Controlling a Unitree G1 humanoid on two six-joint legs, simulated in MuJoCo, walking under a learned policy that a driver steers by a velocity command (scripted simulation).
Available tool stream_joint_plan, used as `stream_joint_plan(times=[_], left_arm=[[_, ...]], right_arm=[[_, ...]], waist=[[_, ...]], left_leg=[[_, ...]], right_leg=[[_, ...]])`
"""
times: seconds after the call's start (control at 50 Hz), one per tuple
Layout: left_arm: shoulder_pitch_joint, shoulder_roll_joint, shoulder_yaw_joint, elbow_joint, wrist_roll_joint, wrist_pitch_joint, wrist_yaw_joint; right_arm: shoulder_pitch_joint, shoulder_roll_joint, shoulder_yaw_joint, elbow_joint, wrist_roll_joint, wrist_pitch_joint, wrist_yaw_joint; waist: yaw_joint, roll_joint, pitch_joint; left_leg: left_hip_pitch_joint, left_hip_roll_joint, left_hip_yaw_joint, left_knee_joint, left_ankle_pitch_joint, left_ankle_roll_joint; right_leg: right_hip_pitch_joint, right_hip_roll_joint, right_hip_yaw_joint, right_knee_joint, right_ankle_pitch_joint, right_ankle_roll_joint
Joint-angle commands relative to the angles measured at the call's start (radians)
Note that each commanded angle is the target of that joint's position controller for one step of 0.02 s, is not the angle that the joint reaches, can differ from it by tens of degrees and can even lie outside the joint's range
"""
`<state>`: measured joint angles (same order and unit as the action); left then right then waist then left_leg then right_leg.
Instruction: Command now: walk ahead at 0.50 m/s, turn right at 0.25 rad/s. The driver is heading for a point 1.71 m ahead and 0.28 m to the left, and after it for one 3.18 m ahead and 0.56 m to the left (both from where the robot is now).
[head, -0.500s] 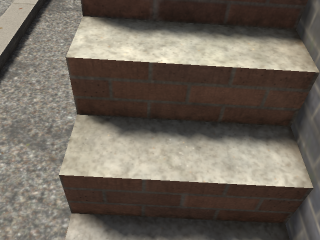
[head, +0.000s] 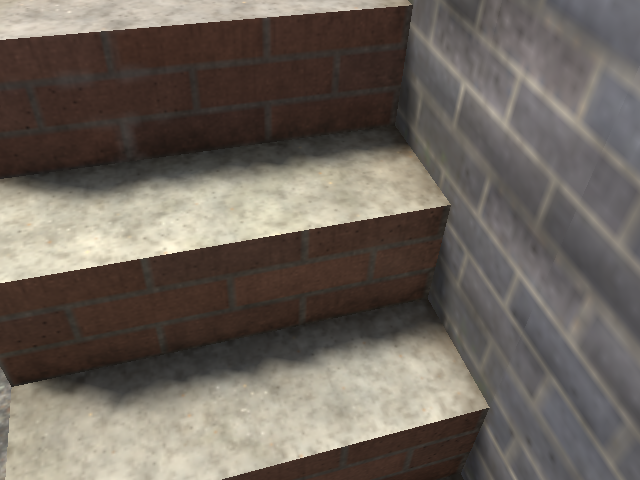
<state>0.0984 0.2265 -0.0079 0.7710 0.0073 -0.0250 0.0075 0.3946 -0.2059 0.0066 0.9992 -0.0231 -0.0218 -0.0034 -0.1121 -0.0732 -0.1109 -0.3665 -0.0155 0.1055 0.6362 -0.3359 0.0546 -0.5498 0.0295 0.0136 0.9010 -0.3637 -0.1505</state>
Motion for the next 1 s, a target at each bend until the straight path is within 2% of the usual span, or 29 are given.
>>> stream_joint_plan(times=[0.02, 0.06, 0.1, 0.18, 0.24, 0.26, 0.3, 0.32, 0.34, 0.36, 0.38, 0.4, 0.42, 0.44, 0.48, 0.5, 0.52, 0.58, 0.64, 0.72, 0.74, 0.76, 0.78, 0.8, 0.82, 0.84, 0.86, 0.9, 1.0], left_arm=[[-0.071, -0.04, -0.017, -0.026, -0.031, -0.041, -0.024], [-0.11, -0.091, -0.045, -0.06, -0.009, -0.043, -0.018], [-0.149, -0.068, -0.038, -0.048, 0.007, -0.047, -0.022], [-0.161, -0.114, -0.045, -0.023, -0.02, -0.024, -0.024], [-0.139, -0.108, -0.062, -0.022, 0.033, -0.011, -0.015], [-0.199, -0.114, -0.076, -0.022, 0.053, 0.0, -0.012], [-0.232, -0.042, -0.056, -0.048, 0.038, 0.005, 0.029], [-0.135, -0.003, -0.037, -0.041, 0.024, 0.004, 0.044], [-0.028, 0.042, -0.006, -0.039, 0.013, -0.009, 0.032], [0.031, 0.118, 0.02, -0.007, 0.006, -0.01, 0.024], [0.129, 0.152, 0.031, 0.043, 0.007, -0.009, 0.019], [0.087, 0.17, 0.039, 0.089, 0.028, 0.006, 0.022], [0.234, 0.182, 0.062, 0.08, 0.086, 0.007, 0.033], [0.297, 0.199, 0.08, 0.038, 0.098, 0.01, 0.03], [0.127, 0.147, 0.081, -0.017, 0.059, 0.032, 0.037], [0.073, 0.122, 0.065, -0.04, 0.04, 0.045, 0.063], [0.022, 0.1, 0.056, -0.061, 0.029, 0.058, 0.085], [-0.077, 0.163, 0.079, -0.136, 0.037, 0.078, 0.102], [-0.047, 0.176, 0.08, -0.157, 0.035, 0.04, 0.092], [0.144, 0.181, 0.09, -0.098, -0.012, 0.097, 0.092], [0.188, 0.167, 0.089, -0.077, -0.017, 0.096, 0.086], [0.172, 0.131, 0.078, -0.124, 0.01, 0.072, 0.076], [0.147, 0.084, 0.054, -0.15, 0.011, 0.045, 0.076], [0.032, 0.116, 0.071, -0.154, -0.015, 0.024, 0.071], [-0.025, 0.078, 0.075, -0.168, -0.036, 0.014, 0.063], [-0.02, 0.01, 0.057, -0.173, -0.022, 0.006, 0.059], [0.027, 0.005, 0.045, -0.18, -0.017, -0.008, 0.057], [0.028, -0.018, 0.025, -0.202, -0.034, -0.028, 0.063], [0.027, -0.003, 0.013, -0.219, -0.051, -0.051, 0.026]], right_arm=[[0.074, -0.114, -0.019, 0.001, -0.072, -0.069, 0.015], [0.085, -0.116, -0.021, -0.017, -0.023, -0.072, -0.008], [0.122, -0.051, -0.007, 0.015, -0.017, -0.063, -0.008], [0.083, -0.028, -0.006, 0.03, -0.038, -0.046, -0.03], [-0.09, -0.02, -0.006, -0.02, -0.008, -0.036, -0.059], [-0.138, -0.021, -0.004, -0.045, -0.017, -0.021, -0.071], [-0.13, -0.174, -0.052, -0.081, -0.039, -0.002, -0.077], [-0.151, -0.233, -0.073, -0.106, -0.032, 0.01, -0.083], [-0.175, -0.213, -0.076, -0.132, 0.009, 0.037, -0.1], [-0.171, -0.147, -0.062, -0.149, 0.044, 0.057, -0.105], [-0.209, -0.103, -0.056, -0.204, 0.078, 0.057, -0.091], [-0.187, 0.023, -0.037, -0.232, 0.052, 0.049, -0.074], [-0.077, 0.133, -0.018, -0.183, 0.009, 0.022, -0.053], [-0.013, 0.092, -0.03, -0.162, 0.018, -0.002, -0.035], [-0.121, 0.003, -0.039, -0.264, 0.064, 0.017, -0.035], [-0.24, -0.022, -0.028, -0.339, 0.051, 0.033, -0.034], [-0.286, -0.02, -0.013, -0.368, 0.046, 0.049, -0.029], [-0.217, 0.012, 0.024, -0.368, 0.032, 0.073, -0.028], [-0.256, -0.048, -0.007, -0.423, 0.058, 0.089, -0.047], [-0.277, -0.062, -0.054, -0.422, 0.076, 0.054, -0.002], [-0.254, -0.087, -0.067, -0.42, 0.077, 0.052, 0.011], [-0.198, -0.195, -0.102, -0.416, 0.063, 0.058, 0.01], [-0.114, -0.266, -0.119, -0.439, 0.04, 0.069, 0.006], [-0.084, -0.255, -0.123, -0.467, -0.002, 0.056, -0.009], [-0.133, -0.271, -0.116, -0.473, -0.008, 0.035, -0.012], [-0.241, -0.245, -0.095, -0.494, 0.0, 0.031, -0.024], [-0.297, -0.208, -0.083, -0.517, 0.008, 0.032, -0.029], [-0.231, -0.154, -0.06, -0.507, 0.017, 0.039, -0.016], [-0.12, -0.158, -0.063, -0.476, 0.037, 0.003, -0.025]], waist=[[0.005, 0.279, 0.083], [0.029, 0.126, 0.093], [0.017, 0.064, 0.103], [0.038, 0.148, 0.177], [0.103, 0.158, 0.121], [0.089, 0.168, 0.096], [0.081, 0.281, 0.062], [0.117, 0.342, 0.006], [0.185, 0.331, -0.016], [0.18, 0.32, -0.039], [0.164, 0.255, -0.064], [0.077, -0.044, -0.014], [0.109, -0.192, -0.057], [0.128, -0.111, -0.193], [0.031, -0.095, -0.103], [0.009, -0.114, -0.053], [-0.004, -0.115, -0.017], [-0.034, -0.099, -0.023], [0.014, -0.119, -0.097], [0.11, -0.059, 0.074], [0.111, 0.011, 0.099], [0.113, 0.265, 0.042], [0.05, 0.417, -0.052], [-0.024, 0.261, -0.05], [0.013, 0.263, 0.0], [0.073, 0.257, 0.027], [0.115, 0.24, 0.05], [0.107, 0.24, 0.078], [0.086, 0.226, 0.081]], left_leg=[[0.319, 0.39, -0.76, -0.388, -0.195, 0.292], [0.37, 0.345, -0.56, -0.312, -0.167, 0.208], [0.334, 0.316, -0.449, -0.312, -0.115, 0.174], [0.128, 0.271, -0.249, -0.299, 0.171, 0.144], [-0.049, 0.199, -0.109, -0.313, 0.353, 0.105], [-0.176, 0.184, -0.068, -0.343, 0.524, 0.115], [-0.072, 0.218, -0.137, -0.338, 0.919, 0.149], [0.1, 0.216, -0.169, -0.277, 1.059, 0.14], [0.301, 0.163, -0.136, -0.135, 1.166, 0.099], [0.399, 0.126, -0.138, 0.015, 1.142, 0.03], [0.373, 0.111, -0.163, 0.164, 0.779, -0.006], [-0.009, 0.038, -0.122, 0.407, 0.074, -0.046], [-0.419, -0.132, -0.216, 0.994, -0.298, -0.099], [-0.493, -0.135, -0.299, 1.304, -0.302, -0.134], [-0.596, 0.015, -0.32, 1.245, -0.126, -0.165], [-0.612, 0.067, -0.327, 1.149, -0.057, -0.196], [-0.54, 0.078, -0.298, 1.023, -0.039, -0.224], [-0.161, 0.096, -0.135, 0.594, -0.027, -0.193], [-0.043, 0.104, -0.111, 0.371, 0.14, -0.12], [-0.036, 0.027, -0.046, -0.164, 0.122, -0.014], [0.032, 0.039, -0.104, -0.263, 0.203, 0.002], [0.295, 0.169, -0.294, -0.134, 0.749, 0.045], [0.39, 0.314, -0.605, -0.214, 0.454, 0.213], [0.319, 0.379, -0.794, -0.305, 0.149, 0.292], [0.235, 0.387, -0.812, -0.343, 0.021, 0.281], [0.157, 0.352, -0.747, -0.314, 0.003, 0.217], [0.123, 0.3, -0.649, -0.291, -0.075, 0.164], [0.12, 0.263, -0.583, -0.269, -0.039, 0.167], [0.198, 0.255, -0.605, -0.283, -0.082, 0.181]], right_leg=[[-0.628, 0.063, 0.143, 0.865, 0.064, 0.054], [-0.755, 0.025, 0.218, 1.078, 0.168, 0.08], [-0.731, 0.018, 0.159, 1.126, 0.21, 0.095], [-0.604, -0.046, 0.086, 1.087, 0.222, 0.119], [-0.294, -0.193, -0.035, 0.611, 0.34, 0.15], [-0.057, -0.171, -0.119, 0.401, 0.352, 0.161], [0.059, -0.082, -0.179, 0.286, 0.127, 0.18], [0.071, -0.051, -0.152, 0.125, -0.016, 0.182], [0.052, -0.048, -0.091, -0.184, 0.032, 0.164], [0.126, -0.068, -0.066, -0.457, 0.214, 0.166], [0.239, -0.137, -0.015, -0.662, 0.499, 0.153], [0.479, -0.249, 0.017, -0.552, 1.136, 0.145], [0.716, -0.445, 0.166, -0.249, 2.015, 0.0], [0.708, -0.568, 0.192, -0.302, 1.893, -0.103], [0.583, -0.46, 0.129, -0.416, 1.02, -0.116], [0.539, -0.43, 0.11, -0.432, 0.857, -0.079], [0.465, -0.406, 0.062, -0.44, 0.876, -0.071], [0.268, -0.333, -0.153, -0.467, 1.057, -0.02], [0.345, -0.402, -0.152, -0.513, 0.943, -0.056], [0.445, -0.339, -0.153, -0.381, 0.37, 0.036], [0.376, -0.302, -0.179, -0.27, 0.195, 0.072], [0.068, -0.227, -0.207, -0.071, -0.077, 0.146], [-0.164, -0.126, -0.172, 0.105, -0.156, 0.212], [-0.25, -0.103, -0.033, 0.444, -0.177, 0.231], [-0.333, -0.083, 0.071, 0.758, -0.157, 0.225], [-0.368, -0.078, 0.128, 1.012, -0.126, 0.213], [-0.402, -0.069, 0.131, 1.059, -0.074, 0.198], [-0.422, -0.028, 0.08, 1.204, -0.053, 0.174], [-0.507, -0.035, 0.064, 1.267, -0.032, 0.147]])
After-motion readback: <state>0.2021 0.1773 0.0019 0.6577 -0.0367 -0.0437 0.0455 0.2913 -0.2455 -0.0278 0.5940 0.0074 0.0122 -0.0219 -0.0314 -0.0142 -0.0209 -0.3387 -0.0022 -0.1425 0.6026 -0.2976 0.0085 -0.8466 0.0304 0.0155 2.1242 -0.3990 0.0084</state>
